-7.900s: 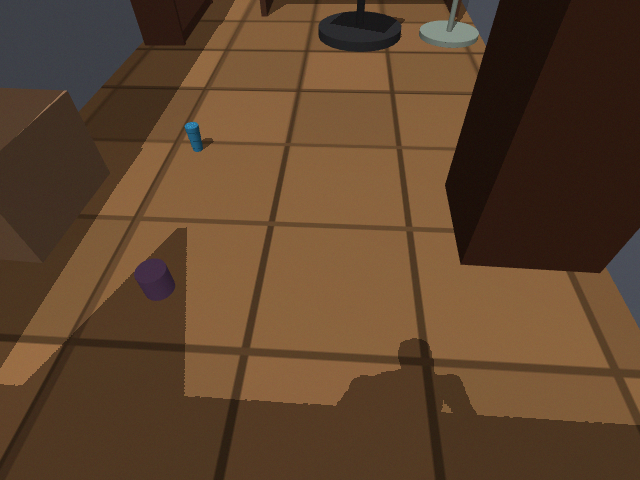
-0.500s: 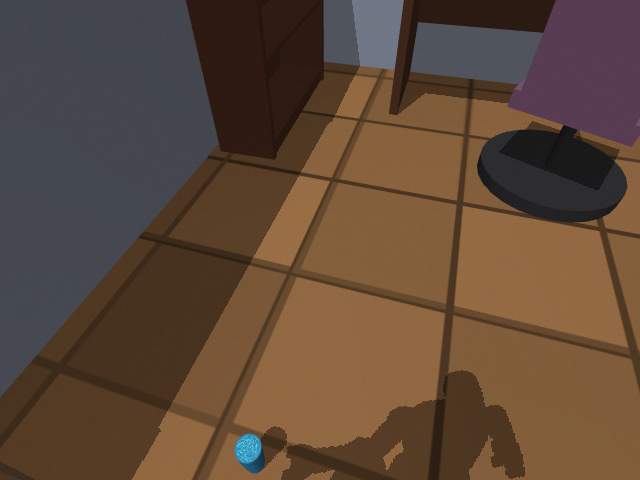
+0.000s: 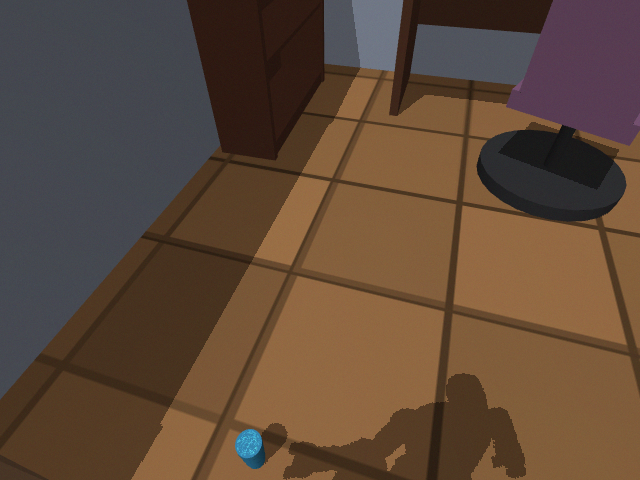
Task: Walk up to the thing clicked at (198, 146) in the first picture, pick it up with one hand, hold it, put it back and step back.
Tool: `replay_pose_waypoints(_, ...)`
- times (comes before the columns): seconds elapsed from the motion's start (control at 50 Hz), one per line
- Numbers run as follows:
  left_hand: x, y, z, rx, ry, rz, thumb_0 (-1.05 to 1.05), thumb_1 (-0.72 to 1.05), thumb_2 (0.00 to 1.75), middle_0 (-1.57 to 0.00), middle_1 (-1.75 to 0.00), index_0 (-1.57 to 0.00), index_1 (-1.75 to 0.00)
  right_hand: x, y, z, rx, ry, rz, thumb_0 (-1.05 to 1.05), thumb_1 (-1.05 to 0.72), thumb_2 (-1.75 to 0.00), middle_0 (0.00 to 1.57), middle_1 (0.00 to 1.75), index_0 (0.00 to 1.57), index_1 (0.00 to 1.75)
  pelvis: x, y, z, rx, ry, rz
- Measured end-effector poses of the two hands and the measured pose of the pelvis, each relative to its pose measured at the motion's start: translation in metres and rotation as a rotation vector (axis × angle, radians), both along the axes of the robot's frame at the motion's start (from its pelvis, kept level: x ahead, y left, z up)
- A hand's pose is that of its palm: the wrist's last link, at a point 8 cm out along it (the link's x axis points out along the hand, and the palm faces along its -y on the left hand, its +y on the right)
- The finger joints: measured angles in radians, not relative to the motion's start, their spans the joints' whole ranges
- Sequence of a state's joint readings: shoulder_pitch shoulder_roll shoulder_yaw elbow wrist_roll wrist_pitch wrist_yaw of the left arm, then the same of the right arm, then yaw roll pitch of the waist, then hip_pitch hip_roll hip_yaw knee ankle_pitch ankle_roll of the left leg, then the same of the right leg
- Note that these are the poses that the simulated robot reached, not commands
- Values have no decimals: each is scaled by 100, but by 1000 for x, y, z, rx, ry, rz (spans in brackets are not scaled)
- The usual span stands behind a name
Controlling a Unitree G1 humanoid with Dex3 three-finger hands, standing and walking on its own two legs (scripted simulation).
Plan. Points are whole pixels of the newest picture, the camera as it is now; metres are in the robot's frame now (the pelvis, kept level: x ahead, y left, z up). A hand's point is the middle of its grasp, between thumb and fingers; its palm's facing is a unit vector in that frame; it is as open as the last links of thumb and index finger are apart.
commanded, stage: stand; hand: left
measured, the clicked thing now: (252, 451) +0.36 +0.21 -0.71
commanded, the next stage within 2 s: go down in 1.74 s
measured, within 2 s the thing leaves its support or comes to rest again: neither
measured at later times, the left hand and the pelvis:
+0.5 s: hand out of the picture +0.07 +0.25 -0.16, palm faces -0.03 -0.94 -0.34, open 7.4 cm; pelvis +0.00 +0.00 +0.00, yaw +0 degrees
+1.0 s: hand out of the picture +0.09 +0.25 -0.15, palm faces -0.02 -0.94 -0.35, open 7.4 cm; pelvis +0.01 +0.00 +0.00, yaw +0 degrees
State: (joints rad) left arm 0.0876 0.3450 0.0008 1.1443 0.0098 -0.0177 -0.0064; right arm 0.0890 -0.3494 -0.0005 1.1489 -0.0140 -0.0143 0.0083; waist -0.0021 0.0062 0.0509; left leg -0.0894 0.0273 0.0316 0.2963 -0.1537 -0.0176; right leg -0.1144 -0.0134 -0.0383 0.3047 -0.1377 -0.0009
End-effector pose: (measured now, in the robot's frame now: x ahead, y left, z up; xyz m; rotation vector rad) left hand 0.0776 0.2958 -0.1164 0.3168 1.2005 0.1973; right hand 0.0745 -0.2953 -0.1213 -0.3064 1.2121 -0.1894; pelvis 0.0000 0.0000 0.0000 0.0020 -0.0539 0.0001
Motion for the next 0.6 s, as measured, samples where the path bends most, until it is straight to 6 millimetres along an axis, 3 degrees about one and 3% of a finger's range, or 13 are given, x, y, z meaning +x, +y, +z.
replay_pose_waypoints(0.26, -18, -1, -3, 0, 41, 5, 0, 90, 90, -21, -30, -20, -30, -22, -5, -3, -3, 52, -14, 0, -91, -90, 20, 30, 20, 30, -3, -2, -1, -1, 5, 1)
replay_pose_waypoints(0.6, -10, -2, -2, 3, 25, -6, 0, 90, 90, -21, -30, -20, -30, -16, -4, -4, 2, 47, -6, 0, -91, -90, 20, 30, 20, 30, 0, -3, -1, -1, 14, 3)
